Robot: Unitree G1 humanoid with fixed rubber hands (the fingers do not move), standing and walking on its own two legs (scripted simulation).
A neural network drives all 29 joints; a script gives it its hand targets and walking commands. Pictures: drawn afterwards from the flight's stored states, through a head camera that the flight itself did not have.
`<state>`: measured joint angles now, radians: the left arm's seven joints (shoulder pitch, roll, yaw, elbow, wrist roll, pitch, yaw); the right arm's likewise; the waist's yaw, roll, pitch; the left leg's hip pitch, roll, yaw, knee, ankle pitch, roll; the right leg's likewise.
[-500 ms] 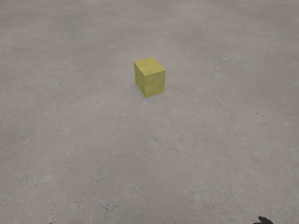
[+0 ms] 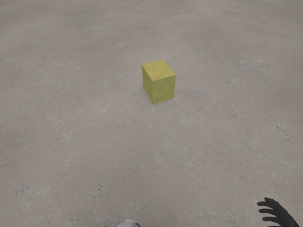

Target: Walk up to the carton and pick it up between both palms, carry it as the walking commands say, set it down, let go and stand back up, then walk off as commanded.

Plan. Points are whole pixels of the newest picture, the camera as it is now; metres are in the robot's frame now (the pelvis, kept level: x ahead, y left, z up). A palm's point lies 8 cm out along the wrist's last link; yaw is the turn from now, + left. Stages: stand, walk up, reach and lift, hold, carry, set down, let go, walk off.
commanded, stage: walk up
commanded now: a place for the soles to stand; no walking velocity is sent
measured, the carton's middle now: (158, 81) +1.47 +0.05 -0.64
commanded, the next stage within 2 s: none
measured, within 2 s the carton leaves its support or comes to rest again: neither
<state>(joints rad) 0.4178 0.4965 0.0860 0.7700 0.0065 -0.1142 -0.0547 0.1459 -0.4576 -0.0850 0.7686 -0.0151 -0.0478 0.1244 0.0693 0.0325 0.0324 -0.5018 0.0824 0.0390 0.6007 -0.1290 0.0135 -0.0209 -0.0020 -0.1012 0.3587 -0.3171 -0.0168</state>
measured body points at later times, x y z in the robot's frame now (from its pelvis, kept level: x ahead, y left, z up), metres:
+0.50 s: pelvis +0.24 -0.02 -0.02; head +0.25 -0.03 +0.43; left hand +0.42 +0.32 -0.07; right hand +0.26 -0.38 -0.11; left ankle +0.17 +0.12 -0.73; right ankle +0.35 -0.14 -0.74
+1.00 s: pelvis +0.45 +0.01 -0.01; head +0.46 +0.03 +0.44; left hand +0.52 +0.35 -0.11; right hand +0.59 -0.33 -0.06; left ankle +0.51 +0.12 -0.74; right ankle +0.42 -0.13 -0.68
